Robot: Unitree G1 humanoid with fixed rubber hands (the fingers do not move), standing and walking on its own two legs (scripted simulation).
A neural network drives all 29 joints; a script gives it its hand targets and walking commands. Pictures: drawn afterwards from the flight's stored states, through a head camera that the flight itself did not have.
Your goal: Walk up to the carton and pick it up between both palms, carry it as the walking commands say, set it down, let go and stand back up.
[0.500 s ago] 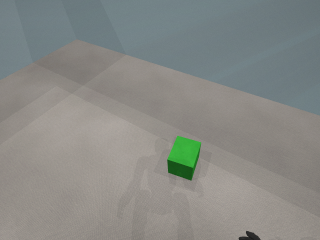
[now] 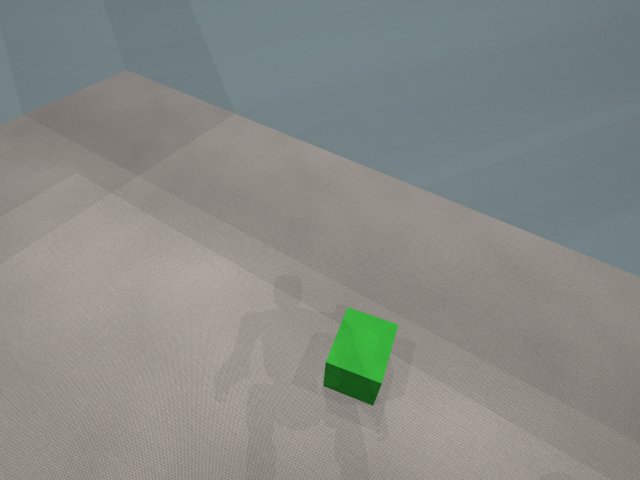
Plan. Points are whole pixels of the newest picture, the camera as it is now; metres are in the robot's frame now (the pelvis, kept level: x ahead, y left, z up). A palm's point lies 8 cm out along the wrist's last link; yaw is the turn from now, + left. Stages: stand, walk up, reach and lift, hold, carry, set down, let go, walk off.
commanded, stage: walk up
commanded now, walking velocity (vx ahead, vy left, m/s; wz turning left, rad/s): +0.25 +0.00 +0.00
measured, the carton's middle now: (360, 355) +0.61 -0.14 -0.68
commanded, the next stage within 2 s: none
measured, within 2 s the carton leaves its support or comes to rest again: neither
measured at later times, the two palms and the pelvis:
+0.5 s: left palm out of the picture +0.12 +0.27 -0.14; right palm out of the picture +0.16 -0.23 -0.12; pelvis +0.09 +0.02 +0.00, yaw +1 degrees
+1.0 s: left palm out of the picture +0.16 +0.21 -0.11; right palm out of the picture +0.17 -0.28 -0.14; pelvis +0.09 -0.04 +0.00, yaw +0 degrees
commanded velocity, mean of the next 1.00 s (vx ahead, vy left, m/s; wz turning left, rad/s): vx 0.13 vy -0.01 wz -0.02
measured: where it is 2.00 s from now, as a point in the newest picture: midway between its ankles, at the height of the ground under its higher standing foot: outside the picture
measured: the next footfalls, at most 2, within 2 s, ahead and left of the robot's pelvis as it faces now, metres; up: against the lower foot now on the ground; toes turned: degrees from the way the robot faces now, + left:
right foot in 0.06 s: +0.07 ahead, -0.14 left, +0.00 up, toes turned -7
left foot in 0.42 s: +0.11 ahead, +0.15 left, +0.00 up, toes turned +7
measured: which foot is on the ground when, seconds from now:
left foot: down 0.00-0.06, up 0.08-0.40, down 0.42-0.76, up 0.78-1.00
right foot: up 0.00-0.04, down 0.06-0.42, up 0.44-0.72, down 0.74-1.00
